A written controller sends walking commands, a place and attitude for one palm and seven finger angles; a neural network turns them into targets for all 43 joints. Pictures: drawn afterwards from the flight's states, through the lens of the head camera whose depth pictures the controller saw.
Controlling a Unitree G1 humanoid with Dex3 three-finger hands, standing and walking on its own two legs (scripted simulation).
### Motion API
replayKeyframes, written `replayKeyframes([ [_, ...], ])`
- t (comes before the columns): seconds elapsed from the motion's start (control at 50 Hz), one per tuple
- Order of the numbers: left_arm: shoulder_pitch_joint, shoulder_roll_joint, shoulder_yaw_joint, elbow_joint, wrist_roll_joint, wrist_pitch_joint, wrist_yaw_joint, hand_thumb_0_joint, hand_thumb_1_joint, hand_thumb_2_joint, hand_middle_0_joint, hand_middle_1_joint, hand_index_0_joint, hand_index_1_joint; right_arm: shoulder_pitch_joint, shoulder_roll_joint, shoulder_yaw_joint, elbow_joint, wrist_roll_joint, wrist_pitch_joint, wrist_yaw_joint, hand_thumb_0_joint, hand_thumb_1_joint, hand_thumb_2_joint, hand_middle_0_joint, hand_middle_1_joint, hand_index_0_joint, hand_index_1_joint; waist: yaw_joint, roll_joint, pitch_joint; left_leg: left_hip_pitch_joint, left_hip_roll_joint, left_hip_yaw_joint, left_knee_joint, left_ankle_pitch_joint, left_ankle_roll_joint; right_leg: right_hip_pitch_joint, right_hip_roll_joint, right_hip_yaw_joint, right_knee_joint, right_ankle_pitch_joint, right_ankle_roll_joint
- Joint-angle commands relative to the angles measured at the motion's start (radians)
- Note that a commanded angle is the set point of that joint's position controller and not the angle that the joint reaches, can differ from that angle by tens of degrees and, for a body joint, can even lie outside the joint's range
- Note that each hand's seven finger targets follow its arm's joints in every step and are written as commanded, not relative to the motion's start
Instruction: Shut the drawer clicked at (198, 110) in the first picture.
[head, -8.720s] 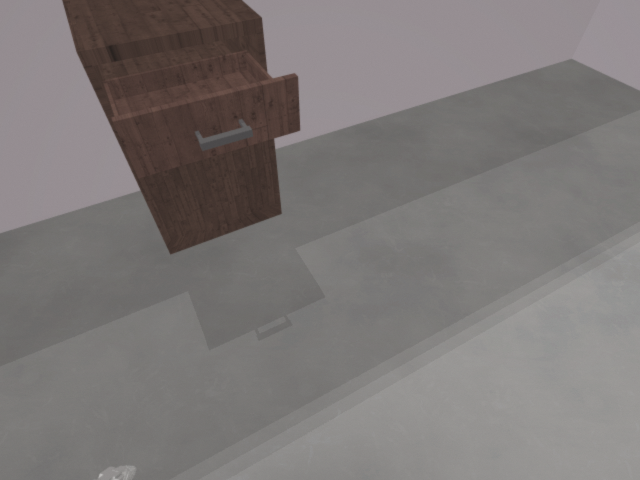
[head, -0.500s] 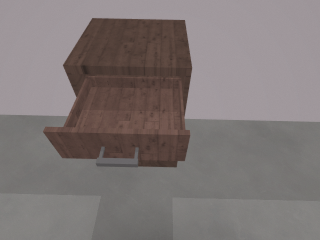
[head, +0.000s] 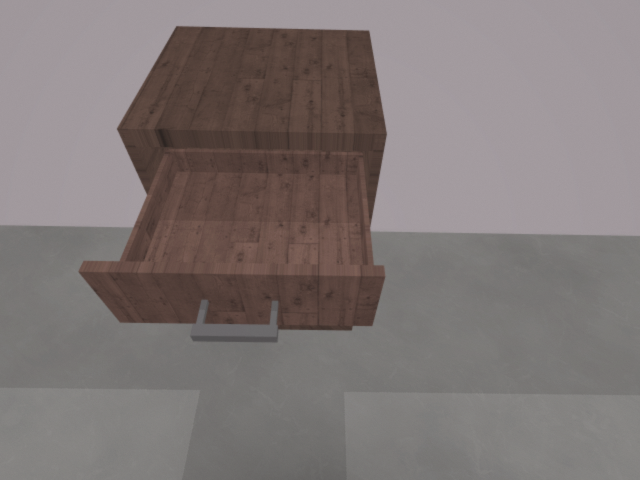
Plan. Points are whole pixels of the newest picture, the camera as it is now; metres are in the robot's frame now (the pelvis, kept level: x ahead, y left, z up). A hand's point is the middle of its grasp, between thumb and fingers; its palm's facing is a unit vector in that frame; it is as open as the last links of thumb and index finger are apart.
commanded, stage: shuffle to correct the standing spot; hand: left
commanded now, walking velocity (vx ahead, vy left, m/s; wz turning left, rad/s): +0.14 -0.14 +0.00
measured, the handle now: (237, 320) +0.35 +0.15 -0.08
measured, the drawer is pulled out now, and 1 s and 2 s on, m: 0.29 0.29 0.29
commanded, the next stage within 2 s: come to a stop and stand still in 0.12 s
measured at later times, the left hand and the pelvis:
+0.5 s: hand out of the picture +0.01 +0.11 -0.17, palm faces +0.03 -0.98 -0.21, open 7.3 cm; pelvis +0.02 -0.05 +0.00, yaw +0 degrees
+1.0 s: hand out of the picture +0.00 +0.18 -0.18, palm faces +0.02 -0.98 -0.20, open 7.4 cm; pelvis -0.04 +0.00 +0.00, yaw +0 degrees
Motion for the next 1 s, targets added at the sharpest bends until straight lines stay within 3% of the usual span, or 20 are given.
replayKeyframes([
  [0.0,0.094,0.063,0.016,-0.01,0.0,-0.017,0.002,0.0,0.9,0.9,-0.2,-0.3,-0.2,-0.3,0.058,-0.126,-0.023,-0.012,-0.003,-0.017,-0.015,0.0,-0.9,-0.9,0.2,0.3,0.2,0.3,0.002,0.071,0.002,0.103,0.195,-0.197,-0.106,0.207,0.055,-0.112,-0.018,-0.015,-0.028,0.13,-0.04],
  [0.1,0.105,0.064,0.025,0.001,-0.004,-0.015,0.006,0.0,0.9,0.9,-0.2,-0.3,-0.2,-0.3,0.079,-0.108,-0.024,0.009,-0.003,-0.017,-0.025,0.0,-0.9,-0.9,0.2,0.3,0.2,0.3,-0.004,-0.006,-0.025,0.093,0.168,-0.118,0.016,0.371,0.036,-0.057,-0.037,0.015,-0.021,0.34,-0.063],
  [0.22,0.11,0.064,0.035,0.0,-0.005,-0.007,0.009,0.0,0.9,0.9,-0.2,-0.3,-0.2,-0.3,0.073,-0.088,-0.021,0.022,-0.005,-0.011,-0.032,0.0,-0.9,-0.9,0.2,0.3,0.2,0.3,-0.002,-0.009,0.002,0.036,0.148,-0.067,0.066,0.319,0.017,-0.023,-0.049,0.035,-0.003,0.494,-0.08],
  [0.32,0.118,0.082,0.035,0.021,-0.015,-0.035,0.025,0.0,0.9,0.9,-0.2,-0.3,-0.2,-0.3,0.035,-0.036,0.002,0.015,0.005,-0.007,-0.03,0.0,-0.9,-0.9,0.2,0.3,0.2,0.3,0.003,-0.053,0.008,0.006,0.099,-0.023,0.065,0.171,-0.026,0.07,-0.126,0.09,-0.031,1.068,-0.045],
  [0.38,0.108,0.094,0.039,0.011,-0.017,-0.04,0.03,0.0,0.9,0.9,-0.2,-0.3,-0.2,-0.3,0.039,-0.048,0.003,0.014,0.011,-0.004,-0.034,0.0,-0.9,-0.9,0.2,0.3,0.2,0.3,0.001,-0.038,0.007,0.036,0.09,-0.008,0.046,0.214,-0.03,0.08,-0.13,0.084,-0.018,1.232,-0.007],
  [0.42,0.098,0.103,0.042,0.005,-0.016,-0.036,0.031,0.0,0.9,0.9,-0.2,-0.3,-0.2,-0.3,0.041,-0.059,0.0,0.008,0.013,-0.001,-0.034,0.0,-0.9,-0.9,0.2,0.3,0.2,0.3,0.001,-0.036,-0.017,0.053,0.095,-0.007,0.029,0.229,-0.03,0.092,-0.132,0.082,-0.012,1.204,-0.008],
  [0.56,0.073,0.09,0.038,-0.023,-0.008,-0.018,0.027,0.0,0.9,0.9,-0.2,-0.3,-0.2,-0.3,0.001,-0.072,-0.006,-0.021,0.012,0.011,-0.024,0.0,-0.9,-0.9,0.2,0.3,0.2,0.3,0.014,-0.02,0.009,0.105,0.132,-0.05,-0.023,0.281,-0.025,-0.003,-0.113,0.09,-0.095,0.738,-0.021],
  [0.62,0.082,0.094,0.04,-0.021,-0.009,-0.027,0.031,0.0,0.9,0.9,-0.2,-0.3,-0.2,-0.3,-0.003,-0.085,-0.006,-0.025,0.01,0.004,-0.025,0.0,-0.9,-0.9,0.2,0.3,0.2,0.3,0.014,-0.06,-0.074,0.132,0.133,-0.042,0.006,0.372,-0.024,0.061,-0.116,0.077,-0.068,0.921,-0.014],
  [0.64,0.159,0.131,0.059,-0.004,0.007,-0.067,0.058,0.0,0.9,0.9,-0.2,-0.3,-0.2,-0.3,-0.098,-0.13,-0.024,-0.133,0.009,-0.012,-0.013,0.0,-0.9,-0.9,0.2,0.3,0.2,0.3,0.046,-0.179,0.006,-0.049,0.1,0.026,0.279,0.084,-0.044,-0.009,-0.159,0.184,-0.107,1.312,0.089],
  [0.66,0.126,0.168,0.069,-0.046,0.016,-0.065,0.057,0.0,0.9,0.9,-0.2,-0.3,-0.2,-0.3,-0.066,-0.108,-0.018,-0.178,0.003,-0.011,-0.011,0.0,-0.9,-0.9,0.2,0.3,0.2,0.3,0.003,-0.138,0.002,-0.183,0.037,0.013,0.243,-0.117,-0.048,0.152,-0.196,0.166,-0.021,1.553,0.038],
  [0.68,0.124,0.159,0.059,-0.065,0.007,-0.067,0.048,0.0,0.9,0.9,-0.2,-0.3,-0.2,-0.3,-0.014,-0.072,-0.015,-0.151,-0.002,-0.011,-0.013,0.0,-0.9,-0.9,0.2,0.3,0.2,0.3,-0.002,-0.162,-0.096,-0.143,0.039,0.012,0.188,-0.143,-0.017,0.197,-0.21,0.15,0.028,1.638,0.018],
  [0.72,0.087,0.144,0.048,-0.103,0.002,-0.064,0.041,0.0,0.9,0.9,-0.2,-0.3,-0.2,-0.3,0.038,-0.082,-0.019,-0.151,-0.001,-0.016,-0.008,0.0,-0.9,-0.9,0.2,0.3,0.2,0.3,-0.028,-0.156,-0.167,-0.082,0.016,0.026,0.113,-0.042,-0.016,0.213,-0.149,0.076,0.121,1.513,-0.063],
  [0.74,0.062,0.149,0.047,-0.114,-0.007,-0.061,0.037,0.0,0.9,0.9,-0.2,-0.3,-0.2,-0.3,0.063,-0.089,-0.021,-0.144,0.001,-0.017,-0.007,0.0,-0.9,-0.9,0.2,0.3,0.2,0.3,-0.042,-0.13,-0.19,-0.005,0.025,0.015,0.049,0.074,-0.011,0.169,-0.135,0.071,0.153,1.341,-0.069],
  [0.78,0.02,0.112,0.039,-0.139,-0.018,-0.039,0.03,0.0,0.9,0.9,-0.2,-0.3,-0.2,-0.3,0.073,-0.123,-0.025,-0.143,-0.004,-0.013,-0.011,0.0,-0.9,-0.9,0.2,0.3,0.2,0.3,-0.034,0.002,-0.157,0.109,0.13,-0.074,0.044,0.34,0.012,-0.02,-0.075,0.054,0.128,0.721,-0.063],
  [0.8,0.024,0.09,0.039,-0.143,-0.014,-0.024,0.027,0.0,0.9,0.9,-0.2,-0.3,-0.2,-0.3,0.037,-0.132,-0.023,-0.159,-0.007,-0.009,-0.013,0.0,-0.9,-0.9,0.2,0.3,0.2,0.3,-0.008,0.066,-0.073,0.062,0.18,-0.124,0.012,0.364,0.032,-0.083,-0.039,0.035,0.055,0.395,-0.053],
  [0.82,0.042,0.082,0.042,-0.142,-0.005,-0.015,0.025,0.0,0.9,0.9,-0.2,-0.3,-0.2,-0.3,0.003,-0.133,-0.019,-0.174,-0.007,-0.006,-0.008,0.0,-0.9,-0.9,0.2,0.3,0.2,0.3,0.016,0.082,0.034,-0.023,0.188,-0.132,-0.012,0.287,0.038,-0.109,-0.024,0.038,-0.022,0.207,-0.052],
  [0.86,0.058,0.097,0.037,-0.129,-0.004,-0.019,0.019,0.0,0.9,0.9,-0.2,-0.3,-0.2,-0.3,-0.01,-0.105,-0.008,-0.185,-0.006,-0.004,-0.008,0.0,-0.9,-0.9,0.2,0.3,0.2,0.3,0.023,0.122,0.127,-0.069,0.147,-0.134,-0.017,0.213,0.021,-0.151,-0.041,0.085,-0.081,0.234,-0.074],
  [0.92,0.061,0.116,0.031,-0.115,-0.003,-0.005,0.016,0.0,0.9,0.9,-0.2,-0.3,-0.2,-0.3,0.016,-0.119,-0.002,-0.179,-0.006,-0.01,-0.003,0.0,-0.9,-0.9,0.2,0.3,0.2,0.3,0.02,0.188,0.036,-0.041,0.15,-0.196,-0.089,0.182,0.031,-0.096,-0.019,0.06,-0.056,0.105,-0.062],
  [0.94,0.059,0.109,0.03,-0.113,-0.003,-0.005,0.016,0.0,0.9,0.9,-0.2,-0.3,-0.2,-0.3,0.008,-0.131,-0.004,-0.183,-0.007,-0.009,-0.004,0.0,-0.9,-0.9,0.2,0.3,0.2,0.3,0.023,0.091,0.023,-0.042,0.164,-0.203,-0.086,0.12,0.038,-0.087,-0.006,0.054,-0.055,0.071,-0.062],
  [0.98,0.044,0.099,0.028,-0.118,-0.002,-0.003,0.011,0.0,0.9,0.9,-0.2,-0.3,-0.2,-0.3,0.018,-0.141,-0.009,-0.186,-0.006,-0.014,-0.002,0.0,-0.9,-0.9,0.2,0.3,0.2,0.3,0.022,0.03,0.023,-0.055,0.167,-0.217,-0.136,-0.019,0.038,-0.089,-0.015,0.049,-0.061,0.032,-0.059],
])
